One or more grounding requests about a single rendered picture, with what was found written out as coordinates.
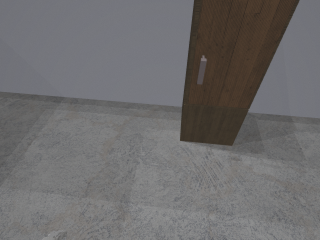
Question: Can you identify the robot left hand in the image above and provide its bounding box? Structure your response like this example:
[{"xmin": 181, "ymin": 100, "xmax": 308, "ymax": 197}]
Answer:
[{"xmin": 42, "ymin": 230, "xmax": 67, "ymax": 240}]

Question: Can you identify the cupboard door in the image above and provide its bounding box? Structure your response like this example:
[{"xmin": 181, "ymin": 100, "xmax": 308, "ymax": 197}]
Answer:
[{"xmin": 188, "ymin": 0, "xmax": 296, "ymax": 109}]

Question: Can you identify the handle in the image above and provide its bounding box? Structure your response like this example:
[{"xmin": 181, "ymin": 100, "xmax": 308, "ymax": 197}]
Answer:
[{"xmin": 197, "ymin": 55, "xmax": 207, "ymax": 85}]

